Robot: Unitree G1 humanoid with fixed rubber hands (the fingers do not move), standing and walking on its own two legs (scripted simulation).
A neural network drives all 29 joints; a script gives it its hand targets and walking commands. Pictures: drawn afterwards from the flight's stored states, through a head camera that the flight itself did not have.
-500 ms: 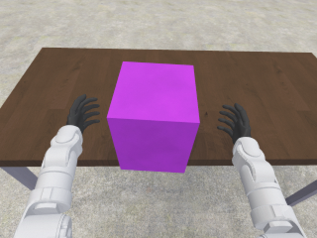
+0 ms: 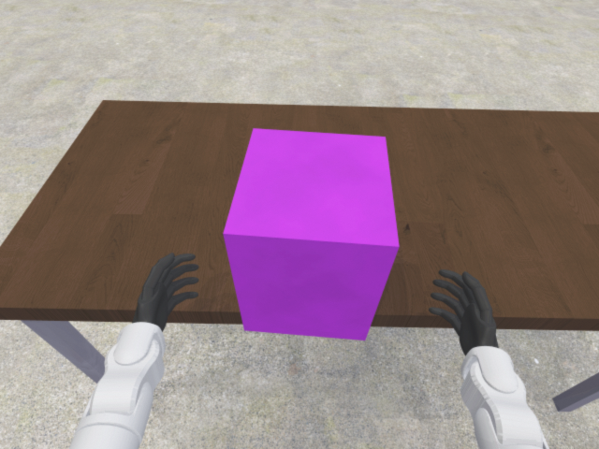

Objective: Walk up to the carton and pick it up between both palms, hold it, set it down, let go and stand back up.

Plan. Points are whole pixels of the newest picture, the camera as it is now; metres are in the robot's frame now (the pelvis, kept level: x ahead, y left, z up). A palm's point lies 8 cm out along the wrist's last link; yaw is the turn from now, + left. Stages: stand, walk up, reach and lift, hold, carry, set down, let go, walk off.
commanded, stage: set down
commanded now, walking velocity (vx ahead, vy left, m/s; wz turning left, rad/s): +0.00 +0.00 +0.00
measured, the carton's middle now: (311, 238) +0.42 +0.01 +0.03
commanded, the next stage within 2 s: let go in 1.32 s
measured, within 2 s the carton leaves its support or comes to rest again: neither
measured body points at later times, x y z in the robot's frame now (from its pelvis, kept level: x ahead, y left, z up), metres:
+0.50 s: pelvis +0.00 +0.00 +0.00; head +0.00 +0.01 +0.45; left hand +0.22 +0.22 -0.03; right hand +0.22 -0.21 -0.03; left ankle -0.01 +0.10 -0.75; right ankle +0.00 -0.08 -0.75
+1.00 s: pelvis +0.00 -0.01 +0.00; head +0.00 +0.00 +0.45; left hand +0.18 +0.22 -0.08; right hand +0.18 -0.22 -0.08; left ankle -0.01 +0.10 -0.75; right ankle +0.00 -0.08 -0.75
